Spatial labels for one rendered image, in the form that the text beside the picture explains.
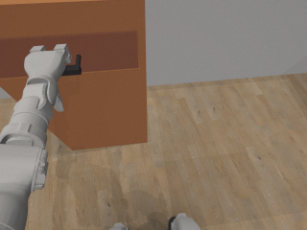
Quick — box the handle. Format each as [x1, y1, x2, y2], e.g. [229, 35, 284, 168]
[61, 55, 82, 77]

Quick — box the right robot thigh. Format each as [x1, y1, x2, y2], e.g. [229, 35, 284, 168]
[171, 217, 201, 230]

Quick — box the cabinet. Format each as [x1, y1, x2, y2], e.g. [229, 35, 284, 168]
[0, 0, 148, 150]

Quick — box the left robot hand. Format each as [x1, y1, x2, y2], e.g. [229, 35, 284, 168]
[24, 43, 73, 112]

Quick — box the left robot upper arm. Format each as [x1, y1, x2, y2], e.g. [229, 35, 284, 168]
[0, 144, 49, 230]

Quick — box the drawer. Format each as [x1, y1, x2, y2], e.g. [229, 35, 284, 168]
[0, 30, 139, 79]

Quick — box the left robot forearm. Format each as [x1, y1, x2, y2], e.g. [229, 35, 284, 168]
[0, 75, 59, 150]

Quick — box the robot left shin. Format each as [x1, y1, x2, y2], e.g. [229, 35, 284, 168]
[113, 222, 125, 227]

